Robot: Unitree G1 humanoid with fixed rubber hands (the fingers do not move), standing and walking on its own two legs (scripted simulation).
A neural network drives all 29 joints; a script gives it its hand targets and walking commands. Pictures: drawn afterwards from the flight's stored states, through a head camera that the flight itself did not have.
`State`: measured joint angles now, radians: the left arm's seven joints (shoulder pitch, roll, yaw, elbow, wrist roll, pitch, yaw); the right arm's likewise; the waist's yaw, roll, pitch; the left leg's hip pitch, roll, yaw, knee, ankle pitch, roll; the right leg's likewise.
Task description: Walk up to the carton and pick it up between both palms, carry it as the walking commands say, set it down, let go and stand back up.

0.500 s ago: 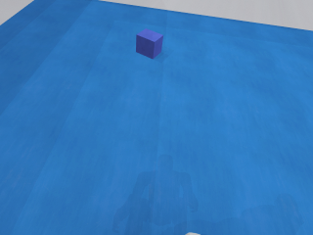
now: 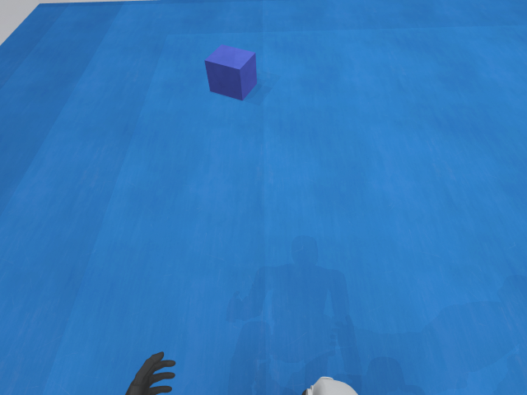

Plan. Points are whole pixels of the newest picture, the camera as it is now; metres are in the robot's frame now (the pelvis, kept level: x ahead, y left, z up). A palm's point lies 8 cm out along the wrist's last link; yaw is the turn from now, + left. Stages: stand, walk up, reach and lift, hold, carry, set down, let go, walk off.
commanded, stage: walk up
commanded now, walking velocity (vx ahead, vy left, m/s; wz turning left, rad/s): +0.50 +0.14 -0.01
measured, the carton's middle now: (232, 72) +1.90 +0.16 -0.65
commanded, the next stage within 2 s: none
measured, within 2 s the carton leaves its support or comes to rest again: neither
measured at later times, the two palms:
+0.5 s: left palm (81, 376) +0.18 +0.32 -0.14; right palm (338, 280) +0.32 -0.13 -0.09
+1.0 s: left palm (162, 182) +0.59 +0.24 -0.12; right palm (357, 267) +0.36 -0.19 -0.14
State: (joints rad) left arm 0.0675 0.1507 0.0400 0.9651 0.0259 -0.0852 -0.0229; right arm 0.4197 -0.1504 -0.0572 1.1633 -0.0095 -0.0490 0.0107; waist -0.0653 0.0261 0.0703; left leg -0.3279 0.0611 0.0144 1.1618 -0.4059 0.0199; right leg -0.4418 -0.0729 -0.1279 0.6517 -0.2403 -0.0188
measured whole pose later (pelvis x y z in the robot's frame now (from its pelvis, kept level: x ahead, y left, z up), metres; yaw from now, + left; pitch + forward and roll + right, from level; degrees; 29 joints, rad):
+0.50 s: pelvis +0.22 +0.08 +0.02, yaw +0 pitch +0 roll -1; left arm 0.33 0.23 0.07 1.11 0.02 -0.03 -0.02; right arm 0.15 -0.12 -0.03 0.99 -0.03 -0.10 0.01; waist 0.03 -0.08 0.03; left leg -0.29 0.06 0.14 0.52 -0.24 0.03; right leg -0.44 -0.12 -0.05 1.15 -0.29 0.02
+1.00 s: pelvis +0.45 +0.02 +0.00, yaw +0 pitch +1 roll +1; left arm 0.06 0.16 0.04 0.98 0.02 -0.08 -0.02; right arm 0.39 -0.16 -0.07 1.16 -0.01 -0.04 0.02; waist -0.07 0.03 0.08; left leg -0.34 0.08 0.03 1.19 -0.39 0.02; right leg -0.43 -0.07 -0.13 0.65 -0.24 -0.03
